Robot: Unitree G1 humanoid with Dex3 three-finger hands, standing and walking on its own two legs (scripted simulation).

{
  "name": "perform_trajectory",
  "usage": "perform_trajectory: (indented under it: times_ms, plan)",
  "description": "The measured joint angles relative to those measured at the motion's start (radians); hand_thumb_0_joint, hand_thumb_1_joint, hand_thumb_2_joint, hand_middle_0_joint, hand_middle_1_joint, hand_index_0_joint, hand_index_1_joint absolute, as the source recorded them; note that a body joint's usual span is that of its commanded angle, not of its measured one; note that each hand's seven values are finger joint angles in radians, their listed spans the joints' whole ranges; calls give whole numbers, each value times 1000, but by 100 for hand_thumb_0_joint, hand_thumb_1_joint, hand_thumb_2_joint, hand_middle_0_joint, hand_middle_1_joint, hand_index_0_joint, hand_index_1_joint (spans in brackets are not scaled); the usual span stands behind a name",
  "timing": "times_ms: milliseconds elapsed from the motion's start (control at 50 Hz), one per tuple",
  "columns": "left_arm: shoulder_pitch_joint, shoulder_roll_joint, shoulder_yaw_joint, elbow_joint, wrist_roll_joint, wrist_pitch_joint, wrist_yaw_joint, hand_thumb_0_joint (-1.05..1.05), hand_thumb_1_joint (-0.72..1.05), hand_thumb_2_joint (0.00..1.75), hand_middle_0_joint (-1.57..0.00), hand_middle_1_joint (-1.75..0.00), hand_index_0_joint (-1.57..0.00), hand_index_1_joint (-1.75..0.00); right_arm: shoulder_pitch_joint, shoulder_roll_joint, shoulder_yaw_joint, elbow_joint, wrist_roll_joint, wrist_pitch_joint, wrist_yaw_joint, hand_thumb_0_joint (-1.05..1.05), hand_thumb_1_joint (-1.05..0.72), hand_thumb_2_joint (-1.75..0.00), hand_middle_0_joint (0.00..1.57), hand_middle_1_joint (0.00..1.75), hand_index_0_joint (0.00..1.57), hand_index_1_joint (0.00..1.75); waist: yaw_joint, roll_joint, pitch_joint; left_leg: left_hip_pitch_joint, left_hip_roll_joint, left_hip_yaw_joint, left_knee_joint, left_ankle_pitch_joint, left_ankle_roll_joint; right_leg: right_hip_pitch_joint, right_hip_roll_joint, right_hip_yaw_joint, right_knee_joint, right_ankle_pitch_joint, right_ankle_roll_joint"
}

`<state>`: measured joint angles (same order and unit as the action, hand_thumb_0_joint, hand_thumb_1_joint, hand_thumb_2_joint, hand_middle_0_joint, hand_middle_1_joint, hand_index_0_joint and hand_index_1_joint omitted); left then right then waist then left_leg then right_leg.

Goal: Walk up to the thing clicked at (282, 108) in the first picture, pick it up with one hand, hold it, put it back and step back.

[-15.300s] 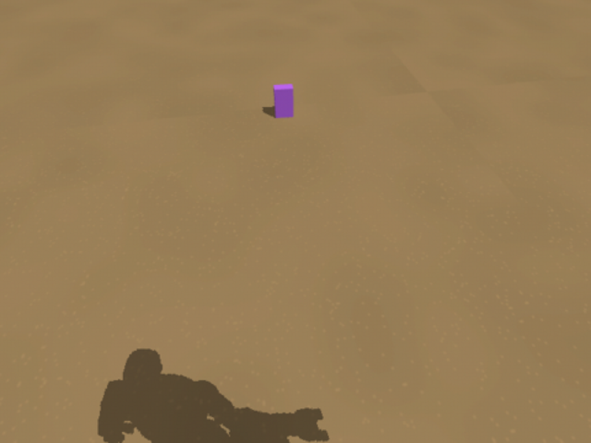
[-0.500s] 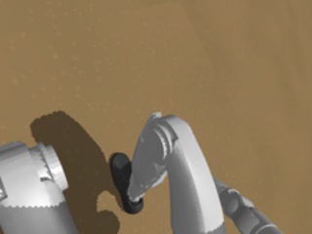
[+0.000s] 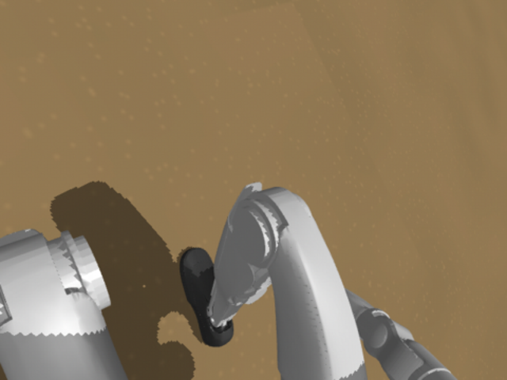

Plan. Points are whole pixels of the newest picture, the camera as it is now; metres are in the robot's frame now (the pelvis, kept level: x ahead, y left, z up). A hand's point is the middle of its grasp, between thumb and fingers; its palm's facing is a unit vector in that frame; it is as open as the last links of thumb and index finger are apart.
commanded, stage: close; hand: left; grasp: from the side
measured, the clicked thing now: out of the picture +0.48 +0.31 -0.20
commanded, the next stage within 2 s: settle in 0.10 s
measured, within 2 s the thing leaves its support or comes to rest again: leaves its support in 0.44 s
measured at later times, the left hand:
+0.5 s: hand out of the picture +0.45 +0.35 -0.15, palm faces +0.48 -0.88 -0.01, open 9.8 cm
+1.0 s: hand out of the picture +0.43 +0.36 -0.04, palm faces +0.45 -0.89 -0.03, open 10.0 cm
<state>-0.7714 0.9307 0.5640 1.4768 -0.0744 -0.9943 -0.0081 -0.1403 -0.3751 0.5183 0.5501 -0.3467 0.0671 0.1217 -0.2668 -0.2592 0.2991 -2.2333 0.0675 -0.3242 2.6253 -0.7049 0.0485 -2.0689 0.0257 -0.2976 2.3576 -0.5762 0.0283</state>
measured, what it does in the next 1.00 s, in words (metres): stands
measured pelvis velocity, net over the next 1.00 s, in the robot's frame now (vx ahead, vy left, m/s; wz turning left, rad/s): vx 0.01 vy -0.01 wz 0.08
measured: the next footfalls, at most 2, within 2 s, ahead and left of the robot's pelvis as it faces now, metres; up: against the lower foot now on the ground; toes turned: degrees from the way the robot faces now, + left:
none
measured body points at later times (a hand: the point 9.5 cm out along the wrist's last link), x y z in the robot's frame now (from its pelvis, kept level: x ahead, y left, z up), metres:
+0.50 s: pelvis +0.00 +0.00 +0.00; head +0.24 +0.18 +0.33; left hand +0.42 +0.39 -0.15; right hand +0.15 -0.25 -0.04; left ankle +0.08 +0.12 -0.26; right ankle +0.15 -0.11 -0.26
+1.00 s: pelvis +0.01 -0.01 +0.03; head +0.20 +0.14 +0.41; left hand +0.40 +0.40 -0.03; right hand +0.17 -0.25 -0.05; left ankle +0.08 +0.12 -0.26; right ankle +0.15 -0.11 -0.26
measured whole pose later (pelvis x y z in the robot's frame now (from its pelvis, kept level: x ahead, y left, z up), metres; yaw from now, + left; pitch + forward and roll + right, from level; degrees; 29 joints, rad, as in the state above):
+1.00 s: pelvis +0.01 -0.01 +0.03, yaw +5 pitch +24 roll -13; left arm -0.68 0.67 0.51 1.05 -0.09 -0.69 -0.11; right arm 0.05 -0.33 0.25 0.60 -0.19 0.07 0.10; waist -0.18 -0.09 0.05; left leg -2.26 0.05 -0.20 2.49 -0.68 0.04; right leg -2.13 -0.02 -0.20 2.32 -0.61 0.00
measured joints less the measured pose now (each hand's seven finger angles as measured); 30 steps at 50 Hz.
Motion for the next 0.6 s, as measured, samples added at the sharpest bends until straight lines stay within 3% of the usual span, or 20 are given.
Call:
perform_trajectory:
  times_ms: [340,600]
  plan:
    - [-5,24,25,-11,6,9,-23,0,-30,81,-78,-102,-79,-101,4,-2,4,0,-1,1,-8,0,-91,-90,20,30,20,30,-6,-5,9,1,-1,-8,1,-6,-7,-1,2,-6,-1,-3,-3]
    - [34,-51,32,-191,11,99,-52,0,-39,96,-77,-110,-78,-109,60,7,-67,15,25,0,-10,0,-92,-90,20,30,20,30,24,28,-35,-1,-4,20,-24,0,-7,-8,-9,13,-7,-11,-9]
